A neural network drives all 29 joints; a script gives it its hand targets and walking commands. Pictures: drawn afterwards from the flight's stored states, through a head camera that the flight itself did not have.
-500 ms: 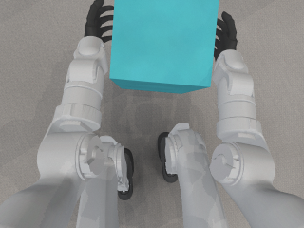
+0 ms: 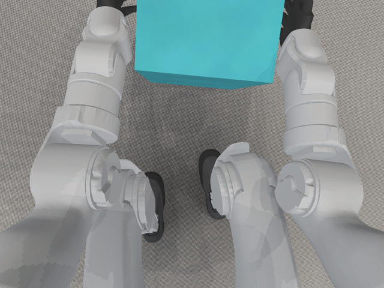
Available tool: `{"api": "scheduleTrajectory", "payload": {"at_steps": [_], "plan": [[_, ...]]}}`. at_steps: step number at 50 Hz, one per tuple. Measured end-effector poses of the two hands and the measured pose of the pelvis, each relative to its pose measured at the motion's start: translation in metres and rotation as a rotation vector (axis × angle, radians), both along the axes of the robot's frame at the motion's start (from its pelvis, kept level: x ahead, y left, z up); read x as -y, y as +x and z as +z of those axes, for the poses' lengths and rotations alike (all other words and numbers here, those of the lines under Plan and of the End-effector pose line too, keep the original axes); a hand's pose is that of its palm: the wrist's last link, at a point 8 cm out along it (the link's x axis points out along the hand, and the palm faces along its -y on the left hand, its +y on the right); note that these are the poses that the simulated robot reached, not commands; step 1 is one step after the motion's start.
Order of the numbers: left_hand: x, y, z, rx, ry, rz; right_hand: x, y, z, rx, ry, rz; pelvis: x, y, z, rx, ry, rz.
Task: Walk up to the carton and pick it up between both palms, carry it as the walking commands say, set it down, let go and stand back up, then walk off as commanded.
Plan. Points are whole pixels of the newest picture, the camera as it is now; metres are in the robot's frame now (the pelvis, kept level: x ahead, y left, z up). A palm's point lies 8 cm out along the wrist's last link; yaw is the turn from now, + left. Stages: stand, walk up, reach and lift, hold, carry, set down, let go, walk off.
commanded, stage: set down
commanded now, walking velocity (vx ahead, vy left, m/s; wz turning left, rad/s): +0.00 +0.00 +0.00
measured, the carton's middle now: (201, 24) +0.54 -0.10 -0.22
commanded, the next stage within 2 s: none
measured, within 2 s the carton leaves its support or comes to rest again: rests again in 0.96 s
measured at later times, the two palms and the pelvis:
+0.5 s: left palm (119, 15) +0.56 +0.04 -0.17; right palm (289, 32) +0.50 -0.24 -0.17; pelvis +0.00 +0.00 -0.03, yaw +0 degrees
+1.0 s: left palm (122, 24) +0.56 +0.04 -0.20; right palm (286, 33) +0.50 -0.24 -0.19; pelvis +0.00 +0.00 -0.03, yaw +0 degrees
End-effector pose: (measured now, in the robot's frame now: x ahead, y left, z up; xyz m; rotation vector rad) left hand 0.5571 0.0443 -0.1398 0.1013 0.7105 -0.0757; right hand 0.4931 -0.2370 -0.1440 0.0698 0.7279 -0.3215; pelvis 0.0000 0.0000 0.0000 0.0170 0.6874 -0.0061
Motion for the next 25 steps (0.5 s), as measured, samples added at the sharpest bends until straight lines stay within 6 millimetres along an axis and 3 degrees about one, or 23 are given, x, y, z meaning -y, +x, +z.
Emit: {"api": "scheduleTrajectory", "payload": {"at_steps": [10,25], "plan": [[0.010,0.005,-0.027,0.004,-0.002,-0.014,0.011,0.008,-0.020,-0.008,-0.018,0.014,0.000,0.001,-0.019,0.038,-0.002,-0.003],[0.004,0.004,-0.030,-0.008,0.007,-0.013,0.006,0.005,-0.028,-0.030,-0.006,0.036,0.000,-0.003,-0.026,0.072,-0.007,0.007]]}}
